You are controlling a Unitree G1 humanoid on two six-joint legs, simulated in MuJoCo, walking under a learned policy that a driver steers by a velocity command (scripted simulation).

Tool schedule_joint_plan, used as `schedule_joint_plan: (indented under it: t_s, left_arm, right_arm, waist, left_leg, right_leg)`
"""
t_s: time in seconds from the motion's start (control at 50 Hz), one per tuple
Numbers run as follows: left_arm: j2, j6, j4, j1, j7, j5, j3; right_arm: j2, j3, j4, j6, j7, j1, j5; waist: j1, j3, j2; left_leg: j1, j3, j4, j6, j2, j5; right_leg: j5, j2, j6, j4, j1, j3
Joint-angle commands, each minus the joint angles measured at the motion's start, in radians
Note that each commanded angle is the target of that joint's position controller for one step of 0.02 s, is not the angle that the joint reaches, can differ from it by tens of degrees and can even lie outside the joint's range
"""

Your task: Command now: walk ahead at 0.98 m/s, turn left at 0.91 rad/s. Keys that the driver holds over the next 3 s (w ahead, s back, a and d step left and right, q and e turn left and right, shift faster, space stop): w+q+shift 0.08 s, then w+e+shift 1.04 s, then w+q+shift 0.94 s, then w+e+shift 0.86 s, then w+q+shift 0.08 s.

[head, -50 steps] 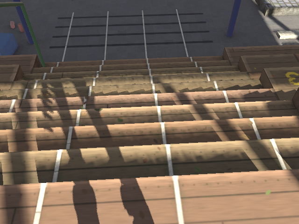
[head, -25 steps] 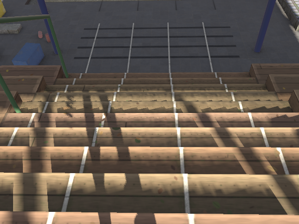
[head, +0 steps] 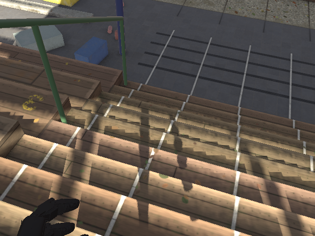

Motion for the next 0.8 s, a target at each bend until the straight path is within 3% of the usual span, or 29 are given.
schedule_joint_plan:
  t_s: [0.02,0.08,0.14,0.16,0.18,0.22,0.24,0.26,0.28,0.3,0.32,0.34,0.36,0.38,0.42,0.46,0.48,0.5,0.52,0.6,0.62,0.66,0.68,0.7,0.72,0.74,0.76,0.78,0.8]
  left_arm:
    - [0.098,-0.014,-0.071,-0.003,-0.014,0.001,0.041]
    - [0.045,-0.017,-0.131,-0.091,-0.039,-0.005,0.041]
    - [0.07,0.004,-0.117,0.01,-0.044,-0.034,0.059]
    - [0.092,0.01,-0.095,0.107,-0.044,-0.037,0.073]
    - [0.111,0.016,-0.054,0.18,-0.045,-0.049,0.082]
    - [0.158,0.016,0.065,0.497,-0.05,-0.057,0.116]
    - [0.132,0.015,0.178,0.817,-0.06,-0.039,0.097]
    - [0.038,0.018,0.222,0.825,-0.089,-0.023,0.053]
    - [-0.012,0.043,0.207,0.72,-0.089,-0.032,0.03]
    - [0.079,0.062,0.164,0.625,-0.079,-0.037,0.056]
    - [0.069,0.072,0.149,0.536,-0.073,-0.046,0.055]
    - [0.137,0.04,0.126,0.422,-0.064,-0.023,0.056]
    - [0.128,0.017,0.122,0.353,-0.059,-0.025,0.043]
    - [0.064,0.008,0.131,0.346,-0.047,-0.034,0.02]
    - [0.088,0.027,0.141,0.349,0.001,-0.046,0.031]
    - [0.085,0.04,0.157,0.384,0.007,-0.057,0.036]
    - [0.033,0.034,0.187,0.473,0.013,-0.085,0.028]
    - [0.002,0.044,0.207,0.514,0.022,-0.109,0.024]
    - [0.008,0.065,0.23,0.558,0.022,-0.101,0.03]
    - [-0.019,0.131,0.289,0.594,0.035,-0.079,0.036]
    - [-0.02,0.146,0.282,0.544,0.037,-0.07,0.038]
    - [0.033,0.13,0.203,0.279,0.01,-0.059,0.042]
    - [-0.027,0.117,0.195,0.348,-0.001,-0.063,0.03]
    - [-0.083,0.103,0.195,0.595,-0.002,-0.092,0.018]
    - [-0.026,0.105,0.183,0.598,0.0,-0.096,0.017]
    - [-0.005,0.112,0.158,0.51,0.01,-0.093,0.027]
    - [0.0,0.116,0.093,0.439,0.024,-0.093,0.027]
    - [0.039,0.131,0.08,0.368,0.021,-0.076,0.043]
    - [0.023,0.143,0.07,0.293,0.019,-0.07,0.04]
  right_arm:
    - [-0.117,-0.032,-0.091,-0.01,-0.032,-0.015,0.029]
    - [-0.115,-0.028,-0.085,0.027,-0.055,-0.029,0.033]
    - [-0.109,-0.021,-0.082,0.046,-0.071,-0.05,0.008]
    - [-0.125,-0.02,-0.1,0.052,-0.065,-0.107,-0.012]
    - [-0.097,-0.007,-0.09,0.057,-0.065,-0.093,0.003]
    - [-0.113,0.004,-0.088,0.036,-0.041,-0.177,0.014]
    - [-0.078,0.012,-0.091,0.015,-0.023,-0.272,0.004]
    - [0.058,0.042,-0.105,-0.017,-0.019,-0.109,-0.003]
    - [0.037,0.055,-0.129,-0.033,-0.018,-0.009,0.007]
    - [-0.051,0.047,-0.167,-0.057,-0.006,-0.06,0.063]
    - [-0.094,0.032,-0.189,-0.057,-0.013,-0.218,0.022]
    - [-0.087,0.038,-0.225,-0.057,-0.028,-0.306,0.005]
    - [-0.05,0.053,-0.239,-0.051,-0.04,-0.327,-0.015]
    - [-0.053,0.053,-0.262,-0.049,-0.042,-0.358,-0.017]
    - [-0.095,0.041,-0.272,-0.056,-0.041,-0.398,-0.085]
    - [-0.055,0.038,-0.264,-0.054,-0.019,-0.333,-0.072]
    - [-0.075,0.032,-0.285,-0.066,-0.012,-0.415,-0.062]
    - [-0.068,0.036,-0.309,-0.077,-0.004,-0.482,-0.085]
    - [-0.032,0.041,-0.334,-0.084,0.016,-0.555,-0.096]
    - [-0.031,0.017,-0.39,-0.081,0.023,-0.574,-0.013]
    - [-0.078,-0.006,-0.345,-0.085,0.027,-0.452,-0.003]
    - [-0.161,-0.064,-0.21,-0.099,0.033,0.062,-0.001]
    - [-0.139,-0.059,-0.148,-0.088,0.024,0.228,0.005]
    - [-0.123,-0.029,-0.144,-0.089,0.034,0.133,-0.01]
    - [-0.085,-0.02,-0.173,-0.071,0.035,0.079,-0.001]
    - [-0.098,-0.031,-0.158,-0.061,0.038,0.07,-0.008]
    - [-0.159,-0.054,-0.119,-0.062,0.039,0.023,-0.003]
    - [-0.094,-0.035,-0.117,-0.072,0.04,-0.062,-0.005]
    - [-0.033,-0.016,-0.096,-0.088,0.031,-0.093,-0.001]
  waist:
    - [0.022,0.007,0.072]
    - [-0.021,0.005,0.13]
    - [-0.007,-0.001,0.171]
    - [0.048,-0.035,0.156]
    - [0.051,0.015,0.111]
    - [0.208,0.004,0.048]
    - [0.353,-0.081,-0.133]
    - [0.194,-0.066,-0.577]
    - [0.095,-0.07,-0.641]
    - [0.066,-0.096,-0.396]
    - [0.073,0.016,0.094]
    - [0.029,0.107,0.14]
    - [-0.008,0.158,0.174]
    - [-0.034,0.182,0.171]
    - [-0.003,0.137,0.063]
    - [-0.008,0.04,0.015]
    - [0.064,0.048,0.03]
    - [0.108,0.052,0.052]
    - [0.169,0.043,0.07]
    - [0.203,0.046,-0.095]
    - [0.135,0.004,-0.097]
    - [-0.185,-0.159,-0.102]
    - [-0.193,-0.197,0.141]
    - [-0.02,-0.216,0.494]
    - [-0.017,-0.213,0.447]
    - [-0.019,-0.131,0.282]
    - [0.027,-0.117,0.177]
    - [0.062,0.01,0.008]
    - [0.057,0.095,-0.011]
  left_leg:
    - [-0.156,-0.224,-0.006,0.12,0.134,0.197]
    - [-0.231,-0.268,0.096,0.079,0.097,-0.007]
    - [-0.095,-0.261,0.243,0.079,0.135,0.032]
    - [-0.076,-0.27,0.329,0.078,0.132,0.178]
    - [0.035,-0.247,0.46,0.068,0.152,0.211]
    - [0.002,-0.161,0.851,0.038,0.169,0.559]
    - [-0.33,-0.089,1.456,-0.001,0.05,0.102]
    - [-0.803,-0.083,1.812,-0.03,-0.077,-0.576]
    - [-0.951,-0.026,1.799,-0.017,0.017,-0.548]
    - [-1.028,0.051,1.659,-0.038,0.087,-0.399]
    - [-0.997,0.072,1.501,-0.039,0.149,-0.225]
    - [-0.95,-0.007,1.322,-0.04,0.22,-0.114]
    - [-0.911,-0.031,1.248,-0.061,0.249,-0.128]
    - [-0.911,-0.053,1.034,-0.066,0.288,0.015]
    - [-0.445,0.052,0.521,-0.099,0.266,0.405]
    - [-0.292,0.085,0.571,-0.111,0.231,0.549]
    - [-0.424,0.021,0.366,-0.082,0.237,0.707]
    - [-0.443,0.024,0.138,-0.068,0.214,0.816]
    - [-0.348,0.076,0.03,-0.067,0.153,0.854]
    - [-0.174,0.002,-0.147,-0.112,0.159,0.707]
    - [-0.116,-0.07,-0.125,-0.101,0.213,0.756]
    - [0.443,-0.053,-0.046,-0.109,0.277,0.8]
    - [0.662,-0.126,-0.039,-0.059,0.41,0.751]
    - [0.825,-0.247,0.272,0.009,0.533,1.2]
    - [0.77,-0.277,0.24,0.017,0.558,1.068]
    - [0.599,-0.307,0.134,0.066,0.566,0.887]
    - [0.44,-0.53,-0.002,0.157,0.645,0.337]
    - [0.205,-0.514,-0.055,0.157,0.618,0.183]
    - [0.049,-0.411,-0.013,0.111,0.569,0.222]
  right_leg:
    - [0.28,0.08,-0.025,-0.212,0.109,-0.023]
    - [0.457,0.141,-0.017,-0.425,0.327,-0.025]
    - [0.472,0.048,-0.012,-0.467,0.357,0.005]
    - [0.459,0.057,-0.003,-0.379,0.447,-0.04]
    - [0.388,-0.02,-0.032,-0.53,0.356,-0.002]
    - [0.35,-0.034,-0.068,-0.635,0.563,-0.088]
    - [0.396,-0.089,-0.139,-0.451,0.932,-0.037]
    - [0.618,-0.054,-0.185,-0.165,1.128,0.12]
    - [0.567,-0.066,-0.212,-0.267,1.098,0.295]
    - [0.009,-0.212,-0.379,-0.485,1.065,0.629]
    - [-0.356,-0.215,-0.36,-0.621,0.818,0.7]
    - [-0.372,-0.234,-0.38,-0.58,0.602,0.794]
    - [-0.3,-0.181,-0.372,-0.545,0.435,0.761]
    - [-0.213,-0.093,-0.307,-0.497,0.36,0.611]
    - [-0.144,0.093,-0.272,-0.582,0.055,0.373]
    - [0.103,0.077,-0.28,-0.48,0.062,0.339]
    - [-0.039,0.128,-0.255,-0.369,0.225,0.341]
    - [-0.11,0.153,-0.226,-0.312,0.324,0.313]
    - [-0.143,0.178,-0.204,-0.315,0.306,0.305]
    - [-0.177,0.215,-0.183,-0.163,0.452,0.371]
    - [-0.11,0.193,-0.177,-0.034,0.535,0.372]
    - [0.2,0.239,-0.112,0.471,0.297,0.307]
    - [-0.535,0.321,-0.085,0.865,0.048,0.209]
    - [-0.754,0.282,-0.074,0.994,-0.246,0.222]
    - [-0.665,0.173,-0.058,0.949,-0.354,0.192]
    - [-0.608,0.162,-0.038,0.975,-0.371,0.103]
    - [-0.483,0.091,-0.043,1.005,-0.398,0.037]
    - [-0.331,0.023,-0.065,0.837,-0.367,0.054]
    - [-0.271,0.0,-0.075,0.761,-0.349,0.107]
Next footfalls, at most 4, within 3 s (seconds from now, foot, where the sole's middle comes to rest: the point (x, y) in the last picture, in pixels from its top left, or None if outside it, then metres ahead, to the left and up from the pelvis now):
0.22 right None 0.34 -0.15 -0.92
0.66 left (138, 221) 0.71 0.06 -1.06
1.10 right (187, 200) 0.89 -0.24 -1.21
1.42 left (177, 168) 1.21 -0.22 -1.35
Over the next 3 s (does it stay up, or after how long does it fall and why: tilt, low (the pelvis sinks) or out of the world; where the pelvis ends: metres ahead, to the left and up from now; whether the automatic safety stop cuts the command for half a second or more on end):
stays up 2.31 -0.56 -1.20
